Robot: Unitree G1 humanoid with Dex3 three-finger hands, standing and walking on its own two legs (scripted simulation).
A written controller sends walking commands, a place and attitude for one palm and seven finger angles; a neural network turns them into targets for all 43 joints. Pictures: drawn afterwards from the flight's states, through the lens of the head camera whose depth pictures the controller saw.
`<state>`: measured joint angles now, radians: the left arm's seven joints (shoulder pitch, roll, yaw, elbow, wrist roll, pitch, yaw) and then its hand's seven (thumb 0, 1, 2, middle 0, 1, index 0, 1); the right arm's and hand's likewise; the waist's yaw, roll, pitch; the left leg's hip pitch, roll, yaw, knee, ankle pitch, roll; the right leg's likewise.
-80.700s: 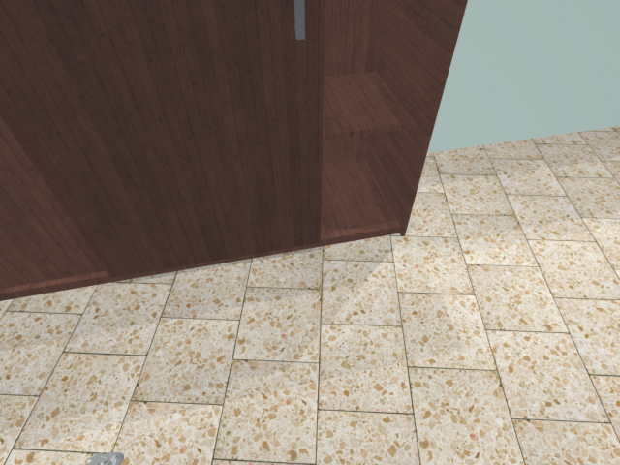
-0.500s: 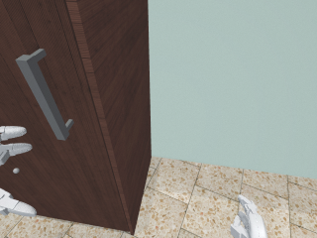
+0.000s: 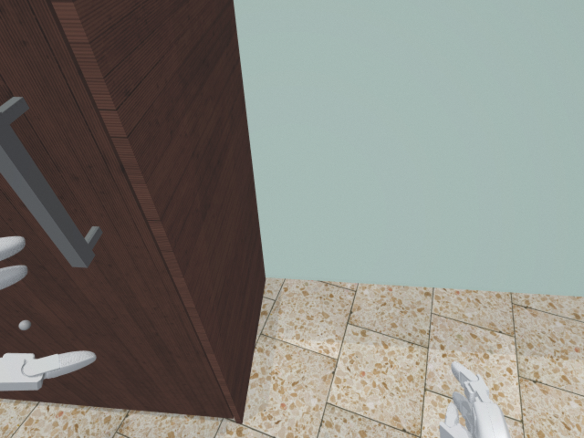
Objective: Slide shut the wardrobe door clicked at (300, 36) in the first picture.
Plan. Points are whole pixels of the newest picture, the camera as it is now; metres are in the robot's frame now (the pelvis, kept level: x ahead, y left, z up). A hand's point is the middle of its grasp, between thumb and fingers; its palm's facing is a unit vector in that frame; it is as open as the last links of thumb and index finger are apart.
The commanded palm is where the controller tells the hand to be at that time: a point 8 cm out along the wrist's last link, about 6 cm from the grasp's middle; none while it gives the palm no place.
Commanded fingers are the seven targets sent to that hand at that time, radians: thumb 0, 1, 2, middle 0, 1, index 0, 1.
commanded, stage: draw the hand back to the body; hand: left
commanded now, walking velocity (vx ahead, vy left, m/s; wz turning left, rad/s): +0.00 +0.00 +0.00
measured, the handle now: (52, 191) +0.29 +0.32 +0.22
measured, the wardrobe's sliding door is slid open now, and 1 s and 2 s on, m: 0.00 0.00 0.00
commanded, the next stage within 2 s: step back with the hand held close in 0.86 s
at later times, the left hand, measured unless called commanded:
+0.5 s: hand (54, 302) +0.19 +0.29 +0.15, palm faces +0.60 -0.74 -0.30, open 7.7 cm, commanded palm +0.16 +0.30 +0.17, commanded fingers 0.00 0.90 0.90 -0.20 -0.30 -0.20 -0.30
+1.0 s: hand (68, 313) +0.18 +0.27 +0.15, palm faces +0.54 -0.77 -0.35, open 7.3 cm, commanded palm +0.15 +0.29 +0.18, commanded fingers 0.00 0.90 0.90 -0.20 -0.30 -0.20 -0.30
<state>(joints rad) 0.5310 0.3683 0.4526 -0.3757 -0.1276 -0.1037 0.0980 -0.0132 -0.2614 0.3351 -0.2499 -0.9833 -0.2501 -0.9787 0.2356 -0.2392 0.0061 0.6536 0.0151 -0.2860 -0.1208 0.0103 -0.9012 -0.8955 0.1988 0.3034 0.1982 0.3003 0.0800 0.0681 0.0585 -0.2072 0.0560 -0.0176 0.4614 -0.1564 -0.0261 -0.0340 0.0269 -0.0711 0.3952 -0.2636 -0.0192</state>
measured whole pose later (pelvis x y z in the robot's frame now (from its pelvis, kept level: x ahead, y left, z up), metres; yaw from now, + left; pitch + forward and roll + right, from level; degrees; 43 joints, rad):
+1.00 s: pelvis +0.01 +0.00 +0.00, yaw +0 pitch -8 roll -1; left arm 0.47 0.30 0.32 -0.32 -0.07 -0.13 0.17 0.01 0.89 0.89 -0.21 -0.30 -0.23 -0.33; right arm 0.21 -0.23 -0.01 0.70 -0.01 -0.17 -0.10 0.01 -0.90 -0.90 0.20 0.30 0.20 0.30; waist 0.08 0.08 0.08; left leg -0.12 0.05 -0.01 0.38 -0.13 -0.03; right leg 0.03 0.02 -0.06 0.35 -0.26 -0.02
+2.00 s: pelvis -0.12 +0.05 -0.02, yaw +1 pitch -1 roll -2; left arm 0.56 0.44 0.46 -0.57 -0.04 -0.20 0.18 0.01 0.89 0.90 -0.22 -0.30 -0.22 -0.30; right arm 0.20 -0.20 0.00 0.61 0.00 -0.10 -0.06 0.01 -0.90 -0.90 0.20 0.30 0.20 0.30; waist 0.02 0.01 0.05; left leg -0.59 0.01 0.02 0.73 -0.30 -0.02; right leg -0.35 0.01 -0.01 0.63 -0.26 0.00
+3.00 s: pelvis -0.32 +0.06 +0.00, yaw +0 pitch -1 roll +1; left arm 0.54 0.38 0.40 -0.46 -0.03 -0.20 0.18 0.01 0.89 0.90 -0.22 -0.30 -0.22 -0.30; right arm 0.26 -0.21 0.00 0.67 0.00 -0.08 -0.06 0.01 -0.90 -0.90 0.20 0.30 0.20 0.30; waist 0.00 0.01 -0.02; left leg -0.42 0.03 0.06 0.86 -0.39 -0.01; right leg -0.22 0.00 -0.07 0.52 -0.30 -0.06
